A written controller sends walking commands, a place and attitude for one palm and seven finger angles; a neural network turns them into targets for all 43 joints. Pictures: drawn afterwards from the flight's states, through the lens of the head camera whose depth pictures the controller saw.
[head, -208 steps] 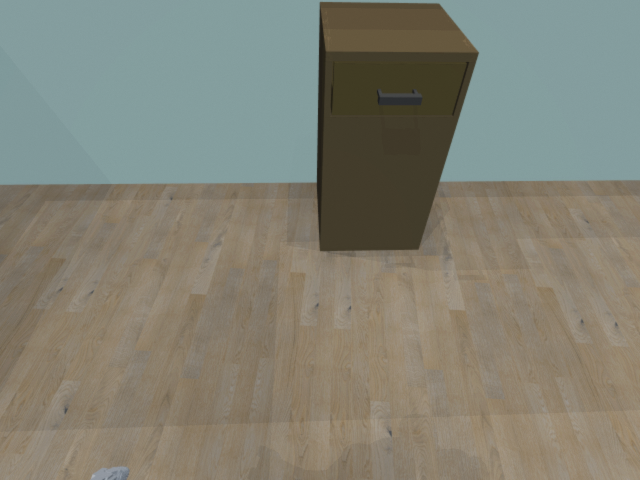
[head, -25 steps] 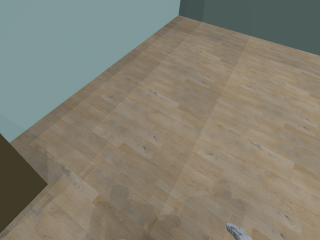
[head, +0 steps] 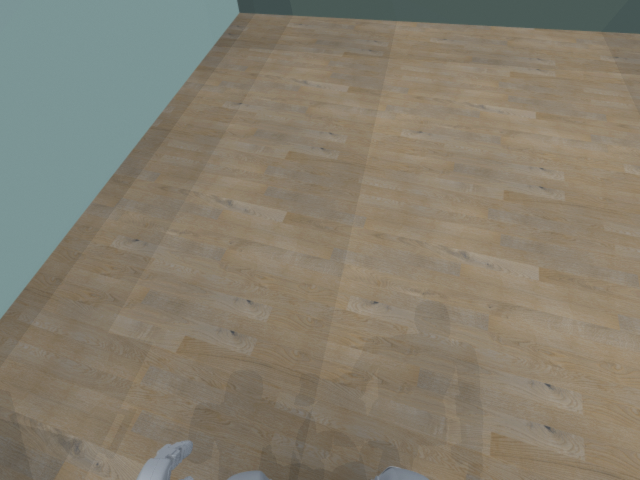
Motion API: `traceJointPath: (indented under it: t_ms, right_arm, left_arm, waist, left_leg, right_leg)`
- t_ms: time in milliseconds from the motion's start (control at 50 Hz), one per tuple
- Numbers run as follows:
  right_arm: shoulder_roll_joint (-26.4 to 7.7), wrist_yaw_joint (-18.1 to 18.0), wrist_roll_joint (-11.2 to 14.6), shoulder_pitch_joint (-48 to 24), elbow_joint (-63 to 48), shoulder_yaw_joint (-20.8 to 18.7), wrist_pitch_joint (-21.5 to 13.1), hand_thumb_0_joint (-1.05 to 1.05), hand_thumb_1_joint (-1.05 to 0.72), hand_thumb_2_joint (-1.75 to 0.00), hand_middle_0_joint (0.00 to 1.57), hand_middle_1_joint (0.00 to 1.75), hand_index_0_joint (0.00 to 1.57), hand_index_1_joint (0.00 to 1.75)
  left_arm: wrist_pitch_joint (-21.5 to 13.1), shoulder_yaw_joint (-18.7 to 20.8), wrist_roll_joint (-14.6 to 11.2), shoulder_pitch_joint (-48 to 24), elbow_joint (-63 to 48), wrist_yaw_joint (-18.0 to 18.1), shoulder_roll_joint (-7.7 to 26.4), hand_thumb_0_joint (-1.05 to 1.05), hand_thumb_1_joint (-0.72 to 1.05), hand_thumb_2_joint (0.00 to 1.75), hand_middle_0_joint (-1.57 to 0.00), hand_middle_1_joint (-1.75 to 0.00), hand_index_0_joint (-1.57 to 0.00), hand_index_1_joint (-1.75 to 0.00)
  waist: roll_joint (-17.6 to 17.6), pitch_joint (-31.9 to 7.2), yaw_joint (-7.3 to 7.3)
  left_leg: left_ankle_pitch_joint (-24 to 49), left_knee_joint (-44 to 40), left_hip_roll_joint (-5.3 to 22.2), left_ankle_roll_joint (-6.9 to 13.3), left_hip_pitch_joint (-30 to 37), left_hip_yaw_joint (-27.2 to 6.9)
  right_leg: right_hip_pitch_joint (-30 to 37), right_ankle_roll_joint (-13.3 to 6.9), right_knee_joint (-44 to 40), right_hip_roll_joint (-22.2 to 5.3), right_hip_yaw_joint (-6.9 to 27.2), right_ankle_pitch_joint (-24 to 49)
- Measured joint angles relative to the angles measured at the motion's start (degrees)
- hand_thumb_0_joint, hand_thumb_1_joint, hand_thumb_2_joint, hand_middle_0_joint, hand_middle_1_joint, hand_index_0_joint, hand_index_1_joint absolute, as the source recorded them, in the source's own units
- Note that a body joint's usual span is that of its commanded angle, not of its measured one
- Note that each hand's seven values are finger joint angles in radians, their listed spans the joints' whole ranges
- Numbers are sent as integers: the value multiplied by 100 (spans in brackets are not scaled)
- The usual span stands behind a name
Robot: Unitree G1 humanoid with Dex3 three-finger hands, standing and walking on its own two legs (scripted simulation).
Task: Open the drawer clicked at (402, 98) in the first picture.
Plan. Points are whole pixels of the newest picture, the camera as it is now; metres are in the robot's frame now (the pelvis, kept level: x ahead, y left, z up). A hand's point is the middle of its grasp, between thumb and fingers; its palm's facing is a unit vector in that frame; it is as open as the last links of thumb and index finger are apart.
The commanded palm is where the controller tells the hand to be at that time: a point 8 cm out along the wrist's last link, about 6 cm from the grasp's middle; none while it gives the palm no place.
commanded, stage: turn to face it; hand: left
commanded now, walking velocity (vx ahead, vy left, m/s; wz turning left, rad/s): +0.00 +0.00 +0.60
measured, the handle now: out of the picture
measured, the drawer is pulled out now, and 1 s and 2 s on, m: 0.00 0.00 0.00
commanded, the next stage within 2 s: none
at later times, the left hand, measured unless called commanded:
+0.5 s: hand out of the picture +0.02 +0.26 -0.16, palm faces +0.33 -0.92 -0.23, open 7.4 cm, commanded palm none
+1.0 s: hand out of the picture -0.04 +0.15 -0.13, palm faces +0.58 -0.77 -0.28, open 7.4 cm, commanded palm none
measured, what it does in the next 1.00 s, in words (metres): steps on the spot, turning left: left foot, then right foot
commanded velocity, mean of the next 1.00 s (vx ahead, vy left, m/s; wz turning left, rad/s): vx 0.00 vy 0.00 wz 0.60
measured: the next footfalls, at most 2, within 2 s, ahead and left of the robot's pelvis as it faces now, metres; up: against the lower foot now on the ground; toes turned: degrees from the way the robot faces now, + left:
left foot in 0.30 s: +0.05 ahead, +0.14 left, +0.00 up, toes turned +22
right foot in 0.80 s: +0.09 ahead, -0.12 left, +0.00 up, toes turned +25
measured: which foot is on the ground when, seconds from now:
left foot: up 0.00-0.28, down 0.30-0.80, up 0.82-1.00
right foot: down 0.00-0.32, up 0.34-0.78, down 0.80-1.00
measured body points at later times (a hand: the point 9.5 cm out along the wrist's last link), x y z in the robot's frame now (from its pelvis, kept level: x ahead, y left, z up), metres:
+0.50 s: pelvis +0.01 +0.03 +0.01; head +0.04 +0.07 +0.46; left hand +0.00 +0.30 -0.14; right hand +0.12 -0.20 -0.12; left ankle +0.01 +0.12 -0.72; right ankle +0.03 -0.12 -0.64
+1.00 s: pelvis +0.00 -0.06 +0.02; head +0.03 -0.07 +0.47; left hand -0.07 +0.19 -0.11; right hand +0.21 -0.24 -0.13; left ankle -0.08 +0.08 -0.63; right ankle +0.05 -0.14 -0.72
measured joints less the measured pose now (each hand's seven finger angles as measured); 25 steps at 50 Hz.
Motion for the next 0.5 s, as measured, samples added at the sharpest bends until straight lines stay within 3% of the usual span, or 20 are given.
traceJointPath:
  t_ms: [100, 180, 260, 300, 320, 380, 440, 500]
  right_arm:
    - [220, 52, -16, -115, -98, 57, 95, 1, -91, -90, 20, 30, 20, 30]
    - [223, 82, -43, -226, -164, 10, 173, 2, -93, -90, 20, 30, 20, 30]
    - [162, 147, -41, -318, -297, -46, 169, 2, -93, -90, 20, 30, 20, 30]
    - [109, 170, -54, -339, -417, -68, 129, 1, -93, -90, 20, 30, 20, 30]
    - [84, 175, -68, -347, -467, -85, 90, 1, -92, -90, 20, 30, 20, 30]
    - [86, 147, -110, -435, -593, -85, -5, 1, -92, -90, 20, 30, 20, 30]
    - [68, 81, -102, -423, -629, -61, -55, 1, -91, -90, 20, 30, 20, 30]
    - [35, 60, -76, -409, -607, -32, -58, 1, -91, -90, 20, 30, 20, 30]
  left_arm:
    - [92, -111, 8, -52, 16, 66, -208, 0, 90, 90, -20, -30, -20, -30]
    - [145, -123, 19, -24, -20, 76, -326, 0, 90, 90, -21, -30, -20, -30]
    - [176, -19, 36, 61, -84, 96, -224, -1, 91, 90, -21, -30, -20, -30]
    - [230, 37, 23, 152, -83, 94, -115, -1, 91, 90, -21, -30, -20, -30]
    - [273, 72, 0, 212, -78, 85, -49, -1, 91, 90, -21, -30, -20, -30]
    - [476, 191, -6, 337, -24, 66, 194, -1, 91, 90, -21, -30, -20, -30]
    - [539, 285, 14, 388, 42, 25, 351, 0, 91, 90, -20, -30, -20, -30]
    - [503, 321, -3, 445, 21, 3, 459, 0, 91, 90, -20, -30, -19, -30]
  waist:
    - [-125, -256, -11]
    - [-225, -298, 66]
    - [-368, -262, 176]
    - [-421, -248, 194]
    - [-467, -262, 192]
    - [-575, -184, 195]
    - [-511, -150, 191]
    - [-442, -167, 243]
  left_leg:
    - [322, -394, -99, -38, -396, 49]
    - [340, -1059, -119, -42, -359, 230]
    - [406, -1843, -110, -2, -127, 375]
    - [816, -2497, -120, 42, 125, 413]
    - [847, -2642, -193, 186, 152, 399]
    - [845, -2582, -342, 535, 45, 377]
    - [1151, -3037, -460, 578, 139, 240]
    - [1462, -3533, -578, 603, 279, 107]
  right_leg:
    - [450, 20, -547, -92, -329, 103]
    - [605, 91, -606, -226, -617, 54]
    - [567, 195, -337, -405, -891, -118]
    - [465, 277, -18, -529, -1009, -284]
    - [358, 335, 213, -637, -1036, -400]
    - [-267, 637, 1613, -519, -223, -1364]
    - [-722, 777, 2713, -333, 395, -1078]
    - [-838, 895, 2954, -292, 732, -732]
